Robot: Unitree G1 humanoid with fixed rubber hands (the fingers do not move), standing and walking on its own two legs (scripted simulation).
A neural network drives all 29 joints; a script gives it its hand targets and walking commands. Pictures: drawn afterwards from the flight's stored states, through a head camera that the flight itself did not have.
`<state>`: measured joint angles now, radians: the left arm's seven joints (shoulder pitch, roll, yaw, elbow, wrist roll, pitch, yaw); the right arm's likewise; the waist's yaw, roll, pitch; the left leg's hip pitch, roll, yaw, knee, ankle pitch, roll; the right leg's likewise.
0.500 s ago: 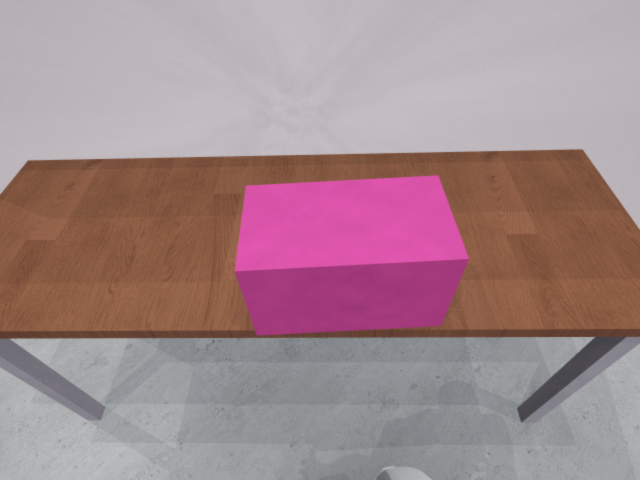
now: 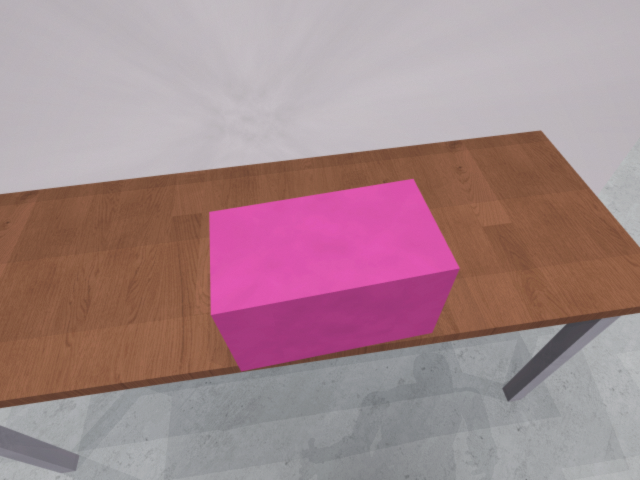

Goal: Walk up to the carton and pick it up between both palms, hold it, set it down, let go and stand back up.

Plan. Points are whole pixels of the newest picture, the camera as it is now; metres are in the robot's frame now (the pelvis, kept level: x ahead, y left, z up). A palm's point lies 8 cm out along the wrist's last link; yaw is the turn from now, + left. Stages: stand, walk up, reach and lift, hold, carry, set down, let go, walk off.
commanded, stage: walk up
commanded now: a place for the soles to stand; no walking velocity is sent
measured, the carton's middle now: (326, 275) +0.41 +0.00 -0.03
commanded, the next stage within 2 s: none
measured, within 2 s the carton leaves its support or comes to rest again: neither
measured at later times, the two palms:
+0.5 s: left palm out of the picture +0.07 +0.22 -0.13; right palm out of the picture +0.00 -0.26 -0.15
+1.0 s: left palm out of the picture +0.03 +0.21 -0.14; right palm out of the picture -0.02 -0.25 -0.14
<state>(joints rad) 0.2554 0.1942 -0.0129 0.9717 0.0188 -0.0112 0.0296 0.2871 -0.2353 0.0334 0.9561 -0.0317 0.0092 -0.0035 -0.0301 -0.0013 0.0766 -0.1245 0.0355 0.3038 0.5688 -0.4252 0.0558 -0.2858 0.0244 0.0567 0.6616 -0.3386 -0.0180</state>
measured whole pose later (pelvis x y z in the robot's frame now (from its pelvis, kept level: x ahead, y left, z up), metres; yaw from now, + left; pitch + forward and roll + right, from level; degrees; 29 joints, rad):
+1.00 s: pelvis +0.02 -0.02 +0.00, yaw -4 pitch -1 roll +0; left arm 0.34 0.17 -0.01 1.02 0.01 0.01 0.03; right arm 0.36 -0.20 0.03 1.03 -0.03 0.00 -0.01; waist -0.01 0.01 0.02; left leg -0.09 0.02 0.22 0.56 -0.44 0.04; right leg -0.26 0.07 0.07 0.65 -0.36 -0.05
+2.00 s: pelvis -0.02 -0.08 +0.01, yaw +8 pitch -3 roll -1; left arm 0.29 0.19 -0.03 1.06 0.01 0.00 0.01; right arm 0.27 -0.20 0.00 0.94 -0.02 0.01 0.00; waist -0.01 0.05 0.06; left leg -0.26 0.01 -0.02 0.58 -0.25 0.00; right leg -0.17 -0.02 -0.03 0.53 -0.29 0.03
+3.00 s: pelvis +0.02 -0.07 +0.00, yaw +7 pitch -2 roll +0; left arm 0.25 0.22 -0.05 1.06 0.01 -0.01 0.02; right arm 0.25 -0.22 0.03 1.03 -0.01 0.00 -0.01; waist -0.01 0.00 0.06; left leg -0.22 0.00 0.01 0.60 -0.34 0.00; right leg -0.15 -0.04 0.00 0.57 -0.38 0.04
